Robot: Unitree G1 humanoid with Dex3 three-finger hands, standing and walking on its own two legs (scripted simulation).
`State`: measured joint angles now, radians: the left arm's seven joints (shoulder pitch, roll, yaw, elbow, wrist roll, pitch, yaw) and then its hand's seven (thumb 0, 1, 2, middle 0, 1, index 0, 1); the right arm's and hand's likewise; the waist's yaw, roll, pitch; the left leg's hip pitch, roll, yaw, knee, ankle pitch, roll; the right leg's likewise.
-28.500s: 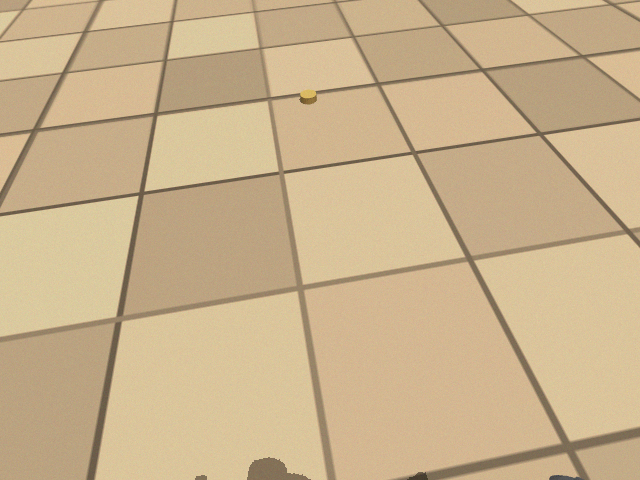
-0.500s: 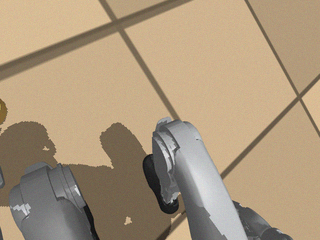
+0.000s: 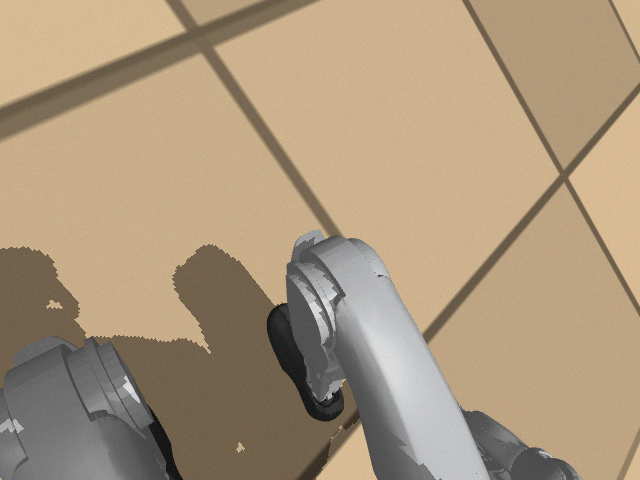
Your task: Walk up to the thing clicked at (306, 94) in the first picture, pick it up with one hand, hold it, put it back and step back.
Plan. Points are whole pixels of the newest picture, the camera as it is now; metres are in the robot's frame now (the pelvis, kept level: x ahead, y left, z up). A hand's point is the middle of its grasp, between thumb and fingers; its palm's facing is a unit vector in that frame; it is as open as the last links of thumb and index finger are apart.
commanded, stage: rest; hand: left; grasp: from above
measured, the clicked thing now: out of the picture +0.46 +0.31 -0.27
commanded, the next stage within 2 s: open in 0.42 s
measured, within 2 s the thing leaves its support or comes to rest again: rests again in 1.92 s
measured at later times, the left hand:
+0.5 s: hand out of the picture +0.45 +0.30 -0.25, palm faces -0.44 -0.14 -0.89, open 11.1 cm
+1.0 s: hand out of the picture +0.45 +0.30 -0.26, palm faces -0.43 -0.14 -0.89, open 13.4 cm
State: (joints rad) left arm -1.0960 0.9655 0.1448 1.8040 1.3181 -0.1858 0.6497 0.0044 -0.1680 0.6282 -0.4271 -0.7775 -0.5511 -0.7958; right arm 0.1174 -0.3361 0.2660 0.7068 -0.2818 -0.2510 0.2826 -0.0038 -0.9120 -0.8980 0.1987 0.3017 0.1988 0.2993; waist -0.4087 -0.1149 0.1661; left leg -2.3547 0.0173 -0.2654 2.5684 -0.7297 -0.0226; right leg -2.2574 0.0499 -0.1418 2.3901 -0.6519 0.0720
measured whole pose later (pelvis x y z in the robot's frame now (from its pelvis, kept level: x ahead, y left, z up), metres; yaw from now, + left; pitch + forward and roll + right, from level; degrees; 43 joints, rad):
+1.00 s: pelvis -0.01 +0.00 +0.01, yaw -2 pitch +26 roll -15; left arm -1.11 1.03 0.08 1.80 1.27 -0.19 0.67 0.00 -0.40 0.87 -0.16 -0.99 -0.18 -0.97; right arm 0.09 -0.36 0.34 0.67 -0.28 -0.29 0.28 0.00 -0.91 -0.90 0.20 0.30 0.20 0.30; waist -0.43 -0.16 0.22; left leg -2.33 0.02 -0.30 2.56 -0.72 -0.02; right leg -2.21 0.06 -0.17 2.35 -0.63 0.08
